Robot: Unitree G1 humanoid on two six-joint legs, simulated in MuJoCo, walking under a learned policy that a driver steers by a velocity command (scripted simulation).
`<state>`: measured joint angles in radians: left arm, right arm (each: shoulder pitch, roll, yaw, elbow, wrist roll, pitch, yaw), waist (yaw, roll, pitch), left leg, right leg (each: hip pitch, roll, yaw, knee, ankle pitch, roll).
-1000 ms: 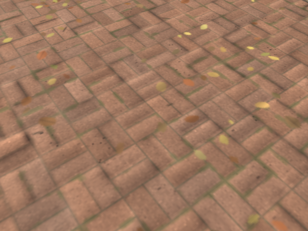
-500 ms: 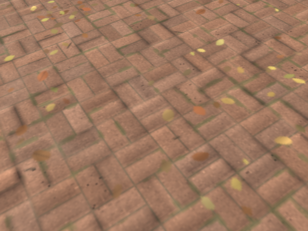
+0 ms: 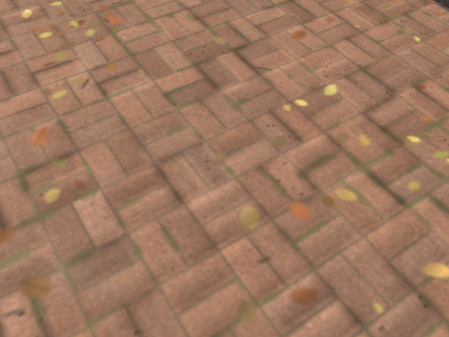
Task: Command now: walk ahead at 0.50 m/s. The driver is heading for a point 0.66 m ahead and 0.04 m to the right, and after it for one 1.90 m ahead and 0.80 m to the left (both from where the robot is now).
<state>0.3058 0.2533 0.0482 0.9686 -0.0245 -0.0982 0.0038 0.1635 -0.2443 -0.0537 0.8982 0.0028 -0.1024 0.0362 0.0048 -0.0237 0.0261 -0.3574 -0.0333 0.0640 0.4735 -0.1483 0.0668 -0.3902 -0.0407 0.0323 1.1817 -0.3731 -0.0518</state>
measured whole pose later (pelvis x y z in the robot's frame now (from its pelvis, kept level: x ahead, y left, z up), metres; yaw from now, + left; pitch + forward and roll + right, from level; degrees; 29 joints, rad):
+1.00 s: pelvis +0.53 -0.03 -0.01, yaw +4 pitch +2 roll -2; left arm 0.31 0.25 0.06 0.99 0.01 -0.05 0.03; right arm 0.05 -0.24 -0.06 0.86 0.00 -0.08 0.04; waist 0.04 0.02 0.03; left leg -0.50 0.00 0.02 0.51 -0.04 0.07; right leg -0.05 0.00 -0.11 0.58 -0.45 0.01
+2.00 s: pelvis +0.60 -0.02 +0.00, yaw +39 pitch +2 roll -1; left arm 0.15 0.33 0.09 0.77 0.00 0.01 0.03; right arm 0.17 -0.30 -0.08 0.63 0.00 0.03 0.01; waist 0.02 -0.04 0.05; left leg -0.32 -0.03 -0.02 0.54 -0.26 0.04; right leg -0.49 -0.07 -0.02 1.06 -0.52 0.06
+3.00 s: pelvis +0.65 -0.06 -0.01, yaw +27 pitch +2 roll +1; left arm 0.18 0.31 0.07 0.56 0.00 0.03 -0.02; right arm 0.16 -0.31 -0.09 0.68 -0.01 0.02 -0.03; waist -0.01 0.04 0.04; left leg -0.41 0.07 0.02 0.94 -0.55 -0.06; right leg -0.38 0.02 -0.01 0.67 -0.33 -0.05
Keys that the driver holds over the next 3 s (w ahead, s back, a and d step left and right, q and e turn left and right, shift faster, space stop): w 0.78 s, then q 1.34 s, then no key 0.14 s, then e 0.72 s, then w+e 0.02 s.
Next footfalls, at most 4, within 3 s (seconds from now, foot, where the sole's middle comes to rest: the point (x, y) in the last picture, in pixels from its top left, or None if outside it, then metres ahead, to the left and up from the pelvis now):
0.44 right None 0.42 -0.15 -0.77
0.98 left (205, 264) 0.70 0.08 -0.77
1.46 right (273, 259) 0.72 -0.14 -0.77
1.90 left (198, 300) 0.58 0.09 -0.77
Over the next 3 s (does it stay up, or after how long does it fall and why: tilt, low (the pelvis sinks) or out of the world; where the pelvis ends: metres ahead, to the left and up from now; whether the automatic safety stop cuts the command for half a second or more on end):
stays up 0.65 -0.06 -0.01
